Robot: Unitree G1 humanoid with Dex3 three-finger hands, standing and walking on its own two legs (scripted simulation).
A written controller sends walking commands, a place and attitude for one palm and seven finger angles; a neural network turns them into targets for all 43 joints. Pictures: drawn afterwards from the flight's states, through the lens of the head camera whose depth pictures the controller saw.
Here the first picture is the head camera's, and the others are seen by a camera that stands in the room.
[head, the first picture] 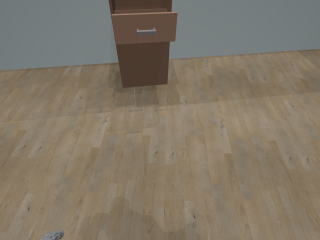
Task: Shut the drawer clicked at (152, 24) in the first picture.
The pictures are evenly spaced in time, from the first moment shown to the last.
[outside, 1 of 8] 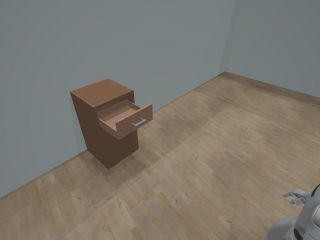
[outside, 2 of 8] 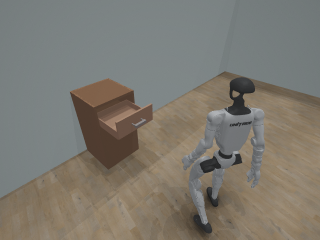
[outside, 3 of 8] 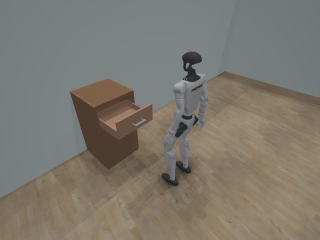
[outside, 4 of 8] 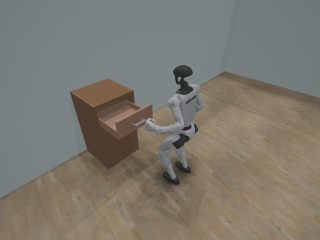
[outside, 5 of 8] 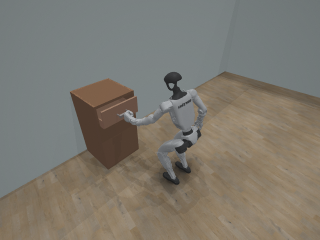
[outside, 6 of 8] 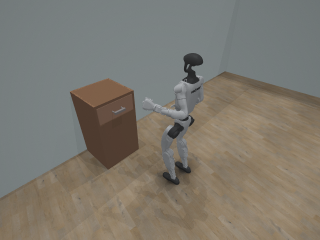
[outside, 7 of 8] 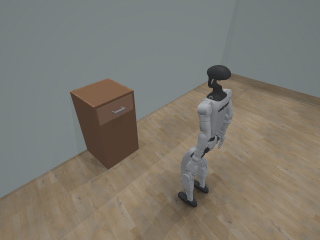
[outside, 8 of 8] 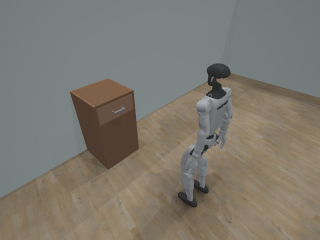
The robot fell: no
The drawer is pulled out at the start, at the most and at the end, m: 0.29 0.29 0.00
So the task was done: yes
